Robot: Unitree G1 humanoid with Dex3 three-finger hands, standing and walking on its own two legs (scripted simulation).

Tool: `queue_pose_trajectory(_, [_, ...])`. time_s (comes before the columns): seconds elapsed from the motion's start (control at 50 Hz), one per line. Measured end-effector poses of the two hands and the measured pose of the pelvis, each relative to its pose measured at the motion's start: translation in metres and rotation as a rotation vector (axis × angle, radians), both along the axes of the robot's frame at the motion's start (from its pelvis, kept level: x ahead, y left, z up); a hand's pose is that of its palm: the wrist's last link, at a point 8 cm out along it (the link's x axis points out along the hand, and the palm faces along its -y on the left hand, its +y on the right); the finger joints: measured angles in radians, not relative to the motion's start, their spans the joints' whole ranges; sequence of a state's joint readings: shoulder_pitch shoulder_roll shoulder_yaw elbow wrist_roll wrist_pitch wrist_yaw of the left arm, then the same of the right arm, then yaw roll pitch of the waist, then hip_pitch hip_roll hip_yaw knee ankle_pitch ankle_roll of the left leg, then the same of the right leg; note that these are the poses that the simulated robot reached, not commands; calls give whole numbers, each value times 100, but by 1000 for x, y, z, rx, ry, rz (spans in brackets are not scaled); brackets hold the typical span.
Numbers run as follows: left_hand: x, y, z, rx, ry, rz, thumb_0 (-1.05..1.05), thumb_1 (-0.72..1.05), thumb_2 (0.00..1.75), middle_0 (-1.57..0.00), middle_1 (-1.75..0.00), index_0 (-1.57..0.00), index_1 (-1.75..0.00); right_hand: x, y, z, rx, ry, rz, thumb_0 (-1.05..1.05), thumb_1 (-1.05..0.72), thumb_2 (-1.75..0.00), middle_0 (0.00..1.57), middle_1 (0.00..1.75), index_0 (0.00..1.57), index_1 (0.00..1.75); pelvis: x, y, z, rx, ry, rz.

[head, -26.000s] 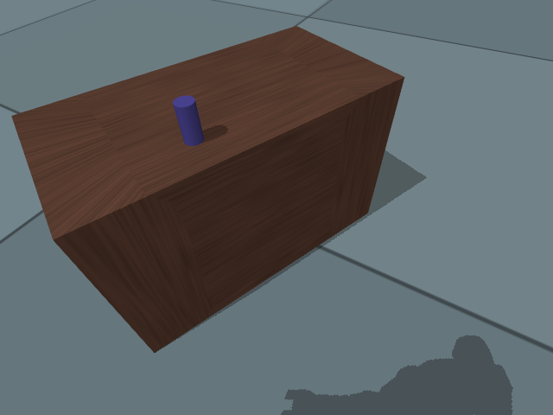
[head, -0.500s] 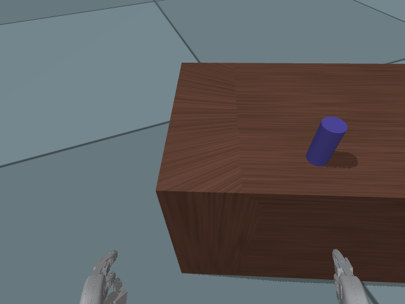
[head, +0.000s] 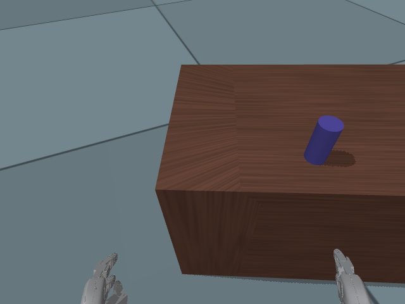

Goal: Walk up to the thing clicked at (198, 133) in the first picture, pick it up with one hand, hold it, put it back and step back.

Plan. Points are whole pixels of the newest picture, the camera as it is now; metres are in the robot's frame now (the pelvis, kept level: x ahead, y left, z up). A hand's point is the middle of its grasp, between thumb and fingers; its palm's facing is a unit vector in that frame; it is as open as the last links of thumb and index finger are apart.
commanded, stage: home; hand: right
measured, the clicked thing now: (322, 141) +0.48 -0.25 +0.04
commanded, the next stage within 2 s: stand in 1.04 s
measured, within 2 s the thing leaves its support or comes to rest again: neither
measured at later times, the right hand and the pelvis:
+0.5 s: hand (319, 299) +0.17 -0.18 -0.06, palm faces +0.13 +0.95 -0.28, open 17.5 cm; pelvis +0.00 +0.00 +0.00, yaw +0 degrees
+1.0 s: hand out of the picture +0.14 -0.23 -0.10, palm faces -0.07 +0.93 -0.36, open 17.5 cm; pelvis +0.00 +0.00 +0.01, yaw +0 degrees
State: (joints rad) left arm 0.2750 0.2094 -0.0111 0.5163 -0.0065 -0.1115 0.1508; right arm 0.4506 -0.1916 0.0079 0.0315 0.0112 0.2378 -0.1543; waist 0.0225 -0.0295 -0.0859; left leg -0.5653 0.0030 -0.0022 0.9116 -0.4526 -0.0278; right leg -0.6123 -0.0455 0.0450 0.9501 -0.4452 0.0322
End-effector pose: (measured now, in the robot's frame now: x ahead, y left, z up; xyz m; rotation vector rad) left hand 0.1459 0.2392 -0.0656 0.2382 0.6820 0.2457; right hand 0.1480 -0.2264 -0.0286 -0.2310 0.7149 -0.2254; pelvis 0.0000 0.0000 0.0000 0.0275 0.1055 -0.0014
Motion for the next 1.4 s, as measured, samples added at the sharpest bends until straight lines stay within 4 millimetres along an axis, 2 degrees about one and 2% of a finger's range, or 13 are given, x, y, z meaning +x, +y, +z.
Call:
queue_pose_trajectory(0.84, [-5, 0, -2, 30, 5, -27, 1, 90, 90, -20, -31, -21, -30, -4, 0, -2, -18, -8, 28, -1, 55, -5, 6, 5, 6, 5, -7, 0, -1, -2, -19, -1])
queue_pose_trajectory(0.92, [-14, 13, -15, 64, 178, -145, 1, 90, 90, -20, -31, -21, -30, -5, -19, -25, -72, 67, 143, -1, 55, -5, 6, 5, 6, 5, -8, 0, 3, -27, -59, 0])
queue_pose_trajectory(1.04, [-39, 43, -15, 65, 316, -76, 1, 90, 90, -20, -31, -21, -30, -29, -57, -46, -81, 230, 122, -1, 55, -5, 6, 5, 6, 5, -2, -6, 10, -34, -85, 6])
queue_pose_trajectory(1.12, [-59, 53, -13, 78, 403, -23, 1, 90, 90, -20, -31, -21, -30, -45, -74, -53, -83, 316, 88, -1, 55, -5, 6, 5, 6, 5, 4, -12, 15, -29, -95, 6])
queue_pose_trajectory(1.26, [-79, 45, -12, 60, 500, 22, 1, 90, 90, -20, -31, -21, -30, -62, -89, -58, -65, 414, 42, -1, 46, -13, 10, 12, 10, 12, 9, -22, 24, -17, -119, 12])
queue_pose_trajectory(1.4, [-76, 27, -11, 15, 516, 18, 1, 90, 90, -20, -31, -21, -30, -76, -90, -55, -45, 470, 14, -1, 10, -48, 17, 24, 17, 24, 10, -25, 36, -17, -143, 14])
